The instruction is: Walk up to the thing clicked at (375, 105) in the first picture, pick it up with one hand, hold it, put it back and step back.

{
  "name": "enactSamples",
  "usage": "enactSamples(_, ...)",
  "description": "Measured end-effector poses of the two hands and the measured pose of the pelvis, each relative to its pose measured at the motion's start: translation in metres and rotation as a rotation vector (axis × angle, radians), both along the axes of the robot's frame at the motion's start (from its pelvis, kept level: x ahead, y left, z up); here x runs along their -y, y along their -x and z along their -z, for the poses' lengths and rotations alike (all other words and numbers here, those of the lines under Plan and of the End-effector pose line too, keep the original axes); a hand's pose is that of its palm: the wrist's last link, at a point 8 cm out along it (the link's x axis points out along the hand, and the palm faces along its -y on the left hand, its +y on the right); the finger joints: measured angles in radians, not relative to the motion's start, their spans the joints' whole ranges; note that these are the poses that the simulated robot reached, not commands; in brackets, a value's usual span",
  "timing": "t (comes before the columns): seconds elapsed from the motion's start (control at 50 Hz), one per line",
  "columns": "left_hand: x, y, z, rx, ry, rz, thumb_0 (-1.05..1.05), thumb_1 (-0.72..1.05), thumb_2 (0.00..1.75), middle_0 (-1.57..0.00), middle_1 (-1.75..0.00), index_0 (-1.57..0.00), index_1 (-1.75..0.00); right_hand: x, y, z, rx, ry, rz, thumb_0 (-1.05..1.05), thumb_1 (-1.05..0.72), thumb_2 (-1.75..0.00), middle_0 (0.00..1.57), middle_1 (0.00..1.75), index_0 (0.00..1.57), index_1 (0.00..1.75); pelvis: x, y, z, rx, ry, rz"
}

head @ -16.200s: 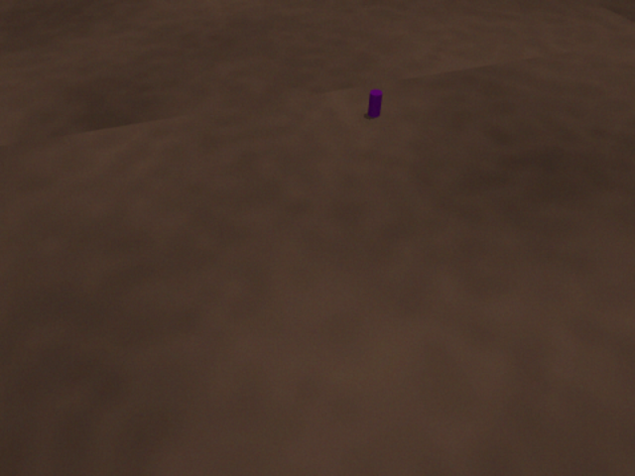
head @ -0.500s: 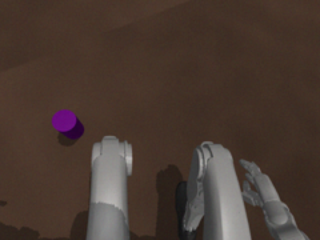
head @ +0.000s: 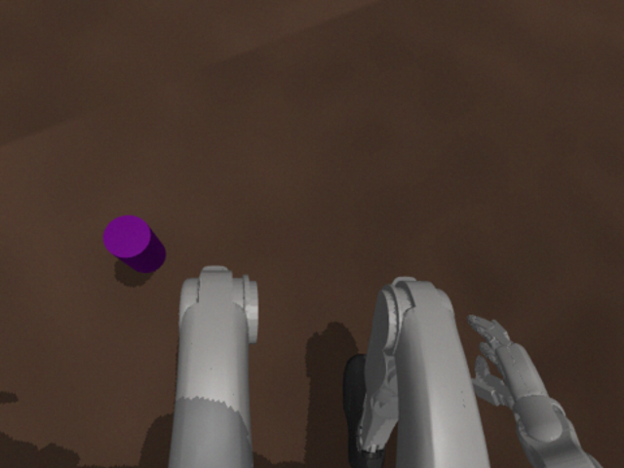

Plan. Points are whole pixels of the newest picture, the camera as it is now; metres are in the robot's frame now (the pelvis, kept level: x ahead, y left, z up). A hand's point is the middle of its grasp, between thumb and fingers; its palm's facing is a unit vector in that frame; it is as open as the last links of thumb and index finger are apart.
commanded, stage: go down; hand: left
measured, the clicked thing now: (137, 246) +0.39 +0.31 -0.28
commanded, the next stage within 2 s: none
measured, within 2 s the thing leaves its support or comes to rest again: neither
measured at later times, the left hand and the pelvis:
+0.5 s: hand out of the picture +0.26 +0.48 +0.03, palm faces +0.41 -0.91 -0.03, open 17.5 cm; pelvis +0.00 +0.00 +0.00, yaw +0 degrees
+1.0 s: hand out of the picture +0.26 +0.48 +0.03, palm faces +0.41 -0.91 -0.04, open 17.5 cm; pelvis +0.00 +0.00 +0.00, yaw +0 degrees
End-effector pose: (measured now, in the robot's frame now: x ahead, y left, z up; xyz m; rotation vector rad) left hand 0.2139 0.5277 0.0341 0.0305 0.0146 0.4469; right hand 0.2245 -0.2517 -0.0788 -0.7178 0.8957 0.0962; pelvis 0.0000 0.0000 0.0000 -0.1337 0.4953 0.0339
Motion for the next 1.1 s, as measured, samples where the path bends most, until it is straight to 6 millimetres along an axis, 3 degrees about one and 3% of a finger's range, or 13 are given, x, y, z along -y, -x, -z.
enactSamples(0.42,0.0025,-0.0048,0.0036,-0.007,0.001,0.022,-0.01,-0.55,0.14,-0.03,-0.06,-0.01,-0.08,0.002,0.0014,0.0026,-0.013,0.006,0.001,0.01,-0.91,-0.91,0.21,0.3,0.21,0.3,0.0003,-0.0012,0.0009,-0.003,0.002,0.0)
enactSamples(0.7,-0.0028,-0.0007,-0.0041,-0.002,-0.013,0.005,-0.01,-0.54,0.13,-0.02,-0.06,-0.01,-0.08,0.0002,-0.0006,0.0004,-0.006,0.001,0.0,0.01,-0.91,-0.91,0.21,0.3,0.21,0.3,-0.0007,-0.001,-0.0012,-0.007,0.0,0.0)
enactSamples(0.92,0.0012,-0.0048,0.0044,0.002,-0.003,0.023,-0.01,-0.54,0.13,-0.03,-0.06,-0.01,-0.07,0.0003,-0.0019,0.0016,-0.005,0.006,-0.014,0.01,-0.91,-0.91,0.21,0.3,0.21,0.3,0.0002,-0.0004,0.0021,0.002,0.001,0.0)
enactSamples(1.1,-0.0002,-0.0035,-0.0024,0.004,-0.007,0.012,-0.01,-0.53,0.13,-0.02,-0.06,-0.01,-0.07,0.0017,0.0,0.0014,-0.005,0.0,-0.001,0.01,-0.91,-0.91,0.21,0.3,0.21,0.3,0.0013,-0.0004,0.0007,-0.001,-0.001,-0.001)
